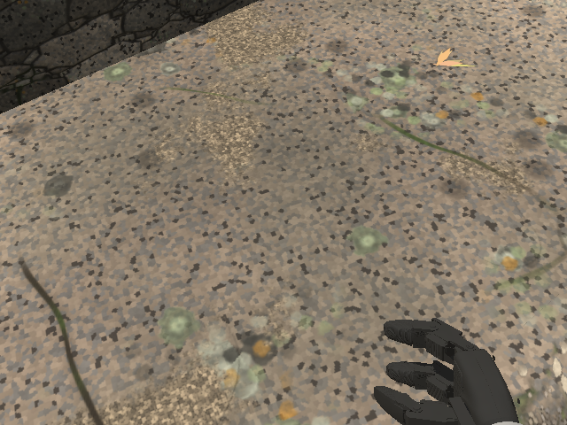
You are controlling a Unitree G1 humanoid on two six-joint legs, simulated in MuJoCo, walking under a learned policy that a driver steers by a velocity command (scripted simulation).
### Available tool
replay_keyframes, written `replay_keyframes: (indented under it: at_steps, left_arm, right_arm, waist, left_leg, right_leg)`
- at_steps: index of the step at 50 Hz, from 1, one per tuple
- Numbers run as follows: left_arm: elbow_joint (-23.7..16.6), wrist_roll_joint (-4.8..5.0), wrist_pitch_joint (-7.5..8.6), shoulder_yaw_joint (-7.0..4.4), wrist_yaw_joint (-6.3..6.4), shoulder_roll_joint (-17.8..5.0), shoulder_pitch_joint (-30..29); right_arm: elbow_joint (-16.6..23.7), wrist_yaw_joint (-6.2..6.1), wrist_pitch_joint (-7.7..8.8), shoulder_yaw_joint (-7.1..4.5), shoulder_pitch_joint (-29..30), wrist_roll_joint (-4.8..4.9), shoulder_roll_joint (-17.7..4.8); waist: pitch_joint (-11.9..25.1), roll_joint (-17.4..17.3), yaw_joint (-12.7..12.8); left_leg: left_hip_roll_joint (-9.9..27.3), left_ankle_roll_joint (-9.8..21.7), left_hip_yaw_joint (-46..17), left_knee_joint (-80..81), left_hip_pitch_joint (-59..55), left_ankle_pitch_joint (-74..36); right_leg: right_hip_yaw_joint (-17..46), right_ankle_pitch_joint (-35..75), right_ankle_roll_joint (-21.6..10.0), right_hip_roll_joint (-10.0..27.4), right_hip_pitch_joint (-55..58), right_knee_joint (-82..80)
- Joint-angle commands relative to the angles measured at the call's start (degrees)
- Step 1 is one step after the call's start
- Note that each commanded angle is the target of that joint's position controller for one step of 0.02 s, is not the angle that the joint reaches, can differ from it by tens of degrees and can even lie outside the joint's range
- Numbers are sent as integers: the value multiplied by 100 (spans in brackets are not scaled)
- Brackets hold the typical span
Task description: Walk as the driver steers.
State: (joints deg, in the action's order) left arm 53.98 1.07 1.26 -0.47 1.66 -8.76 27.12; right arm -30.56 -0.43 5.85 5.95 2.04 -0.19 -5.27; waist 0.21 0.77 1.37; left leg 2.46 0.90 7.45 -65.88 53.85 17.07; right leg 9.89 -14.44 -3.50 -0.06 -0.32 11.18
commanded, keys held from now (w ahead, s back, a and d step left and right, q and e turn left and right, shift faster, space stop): w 0.34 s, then w+q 0.64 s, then q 0.02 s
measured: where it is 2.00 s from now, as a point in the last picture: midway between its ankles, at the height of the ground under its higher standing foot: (298, 292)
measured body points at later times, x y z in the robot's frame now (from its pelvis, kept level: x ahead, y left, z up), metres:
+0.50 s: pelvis +0.28 -0.03 +0.09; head +0.30 -0.03 +0.54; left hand +0.51 +0.17 +0.01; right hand +0.23 -0.28 -0.05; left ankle +0.16 +0.12 -0.64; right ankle +0.40 -0.15 -0.64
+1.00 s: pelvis +0.54 -0.01 +0.08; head +0.57 -0.01 +0.53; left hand +0.47 +0.26 -0.05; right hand +0.81 -0.16 +0.00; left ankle +0.67 +0.14 -0.62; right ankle +0.39 -0.15 -0.64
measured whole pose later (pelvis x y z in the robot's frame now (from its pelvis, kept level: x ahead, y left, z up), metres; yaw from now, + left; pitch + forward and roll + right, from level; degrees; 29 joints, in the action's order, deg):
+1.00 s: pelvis +0.54 -0.01 +0.08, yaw +15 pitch +3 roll -2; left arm 49.5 0.3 4.2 -4.1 1.0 -14.6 21.5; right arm -39.4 4.0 2.2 -2.6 -2.7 1.3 -12.9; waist -0.6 -1.8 5.0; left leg 3.7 4.8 3.4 -38.0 37.1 3.8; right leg -16.6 -23.6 2.4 2.0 6.1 16.2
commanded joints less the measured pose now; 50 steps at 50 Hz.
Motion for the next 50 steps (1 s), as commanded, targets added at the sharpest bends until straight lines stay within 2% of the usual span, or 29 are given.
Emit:
replay_keyframes:
  at_steps: [1, 2, 3, 4, 5, 6, 7, 8, 9, 10, 11, 13, 14, 16, 19, 21, 23, 25, 26, 27, 28, 29, 31, 33, 36, 40, 46, 48, 50]
  left_arm:
    - [-226, -145, 14, -283, 100, -1274, -153]
    - [-421, -210, 98, -296, 79, -1213, -425]
    - [-642, -20, 213, -230, -89, -385, 70]
    - [-432, -242, 336, -193, -379, -342, 203]
    - [-638, -73, 359, -282, -516, -573, -382]
    - [-1076, -18, 326, -164, -495, -504, -1200]
    - [-1350, -13, 266, -98, -466, -417, -1577]
    - [-1391, 17, 206, -56, -426, -359, -1390]
    - [-1309, 119, 143, -26, -401, -328, -1093]
    - [-1319, 126, 127, 10, -365, -317, -969]
    - [-1339, 84, 125, 21, -314, -411, -988]
    - [-1504, -116, 184, 37, -283, -549, -1343]
    - [-1569, -166, 249, 16, -282, -609, -1569]
    - [-1650, -105, 310, 42, -298, -585, -1993]
    - [-1835, 28, 384, 55, -356, -518, -2783]
    - [-1894, 42, 422, -13, -386, -655, -2914]
    - [-1857, 38, 475, -125, -399, -866, -2767]
    - [-1537, 0, 523, -349, -341, -1232, -1714]
    - [-1342, -80, 535, -503, -272, -1589, -720]
    - [-1341, -268, 484, -652, -195, -2270, -102]
    - [-1303, -265, 482, -591, -217, -1966, 79]
    - [-1299, -186, 511, -469, -229, -1502, -243]
    - [-1309, -122, 530, -320, -257, -1012, -1002]
    - [-1241, -167, 583, -299, -277, -827, -1305]
    - [-1078, -210, 630, -394, -222, -994, -1189]
    - [-963, -235, 597, -469, -133, -1240, -1097]
    - [-766, -99, 436, -574, -50, -1515, -649]
    - [-742, -59, 351, -607, -42, -1616, -655]
    - [-785, -26, 259, -661, 5, -1801, -774]
  right_arm:
    - [217, 79, 101, -684, -1210, 232, -1528]
    - [-138, 184, 119, -766, -2392, 63, -1901]
    - [-603, 222, 62, -953, -2926, -244, -2373]
    - [-690, 90, -8, -912, -2907, -213, -1952]
    - [-818, 7, -44, -797, -2255, 77, -1390]
    - [-1011, 38, -46, -695, -2068, 101, -1037]
    - [-1298, 110, -7, -612, -1899, -50, -690]
    - [-1412, 178, 32, -570, -1673, -134, -497]
    - [-1504, 228, 45, -583, -1503, -136, -446]
    - [-1612, 259, 80, -633, -1541, -66, -566]
    - [-1668, 270, 118, -725, -1664, -27, -894]
    - [-1758, 151, 148, -778, -1822, -7, -1140]
    - [-1799, 92, 177, -793, -1903, -11, -1259]
    - [-1856, 2, 170, -844, -2146, 55, -1450]
    - [-1894, -49, 75, -939, -2614, 149, -1733]
    - [-1918, -41, -18, -992, -2734, 180, -1846]
    - [-1937, -14, -84, -1023, -2692, 182, -1841]
    - [-1904, 9, -126, -1019, -2507, 148, -1802]
    - [-1780, 32, -90, -937, -2352, 98, -1547]
    - [-1545, 53, 23, -743, -2723, 32, -819]
    - [-1596, 63, 116, -769, -2910, 190, -977]
    - [-1537, 58, 120, -932, -2447, 302, -1471]
    - [-1439, 25, 26, -980, -1918, 230, -1448]
    - [-1403, 48, -145, -1031, -1992, 212, -1350]
    - [-1273, 87, -295, -1016, -1852, 216, -1131]
    - [-1000, 182, -312, -984, -1242, 145, -1082]
    - [-536, 407, -266, -906, -60, 161, -1030]
    - [-408, 459, -269, -942, 24, 166, -1117]
    - [-400, 471, -303, -1072, -385, 144, -1363]
  waist:
    - [1169, 1583, -1229]
    - [1999, 812, -1540]
    - [2617, -2447, -998]
    - [2533, -2660, -979]
    - [1007, -1648, -672]
    - [139, -707, -528]
    - [-407, -98, -202]
    - [-382, -96, 132]
    - [-370, -255, 338]
    - [-383, -273, 389]
    - [-388, -162, 355]
    - [-214, -169, 260]
    - [-28, -333, 207]
    - [116, -435, -29]
    - [-99, -465, -494]
    - [-244, -604, -565]
    - [-344, -663, -448]
    - [150, -635, 126]
    - [851, -343, 593]
    - [1652, 1211, 517]
    - [2195, 1557, 533]
    - [1411, 912, 511]
    - [608, 477, 203]
    - [225, 667, -81]
    - [0, 374, -180]
    - [-245, 227, -100]
    - [-571, 131, 322]
    - [-500, 254, 245]
    - [-160, 529, -90]
  left_leg:
    - [-502, 583, -141, 1414, -2368, 476]
    - [216, 1032, -1580, 1805, -3969, 400]
    - [1507, 1998, -5183, 4109, -5716, 1044]
    - [2103, 2340, -7464, 5374, -6053, 1484]
    - [2141, 2016, -6472, 5136, -5092, 2406]
    - [1951, 1629, -5266, 4948, -4038, 2658]
    - [1626, 1265, -3958, 4778, -3151, 2096]
    - [1207, 897, -2900, 4772, -2731, 1251]
    - [972, 764, -2262, 4901, -2592, 748]
    - [905, 774, -1892, 4989, -2543, 329]
    - [791, 900, -1499, 5187, -2664, 75]
    - [651, 1055, -932, 5530, -2868, -560]
    - [721, 1122, -979, 5635, -3224, -983]
    - [748, 1089, -809, 5713, -3768, -1325]
    - [968, 1048, -976, 5757, -4321, -1075]
    - [1162, 1043, -1213, 5647, -4680, -856]
    - [1261, 989, -1418, 5382, -4846, -820]
    - [963, 774, -1254, 4204, -4704, -2000]
    - [627, 557, -939, 2748, -3878, -1820]
    - [-177, 156, -515, 486, -1728, 326]
    - [-306, 91, -1251, -778, -881, 1434]
    - [13, 130, -1469, -1239, -478, 1045]
    - [400, 110, -1333, -913, -720, 79]
    - [570, 104, -1350, -542, -1201, -410]
    - [559, 60, -1351, -301, -1075, -747]
    - [509, 5, -1255, 1035, -923, -1646]
    - [359, 229, -598, 2578, -961, -1816]
    - [158, 383, -327, 2824, -1251, -1399]
    - [-297, 600, 20, 2871, -2043, -827]
  right_leg:
    - [-11, 8452, -620, 1061, 1025, 1945]
    - [27, 7656, -742, 903, 167, 3573]
    - [-35, 2854, -396, -492, -2307, 5940]
    - [772, -395, -273, -1123, -3621, 8018]
    - [622, -674, -285, -788, -4667, 9038]
    - [120, -545, -433, -474, -4937, 9347]
    - [-141, -475, -590, -167, -4939, 9123]
    - [-125, -237, -644, 86, -4572, 8552]
    - [-77, -163, -631, 108, -4384, 8244]
    - [-25, 66, -585, 124, -4382, 7954]
    - [-200, 354, -476, 127, -4409, 7291]
    - [-631, 911, -190, 234, -4130, 5908]
    - [-745, 1157, -37, 403, -4072, 5438]
    - [-951, 1536, 134, 533, -3867, 4369]
    - [-1113, 1423, 314, 390, -3485, 2841]
    - [-1087, 1189, 332, 313, -3372, 2312]
    - [-1061, 933, 235, 233, -3024, 1855]
    - [-1151, 737, 13, 34, -1578, 1533]
    - [-578, 816, -257, 642, -62, 1697]
    - [1673, 639, -975, 2255, 1973, 1455]
    - [3353, -256, -1488, 2662, 2143, 594]
    - [2566, -355, -1270, 2465, 1546, 581]
    - [979, 151, -885, 1913, 224, 315]
    - [50, 727, -671, 1565, -526, -30]
    - [-688, 1602, -677, 1539, -754, -198]
    - [-1366, 1883, -631, 1504, -688, -304]
    - [-1944, 2144, -458, 1687, 196, -149]
    - [-2125, 3209, -345, 1725, 520, 236]
    - [-2261, 5377, -201, 1675, 674, 1164]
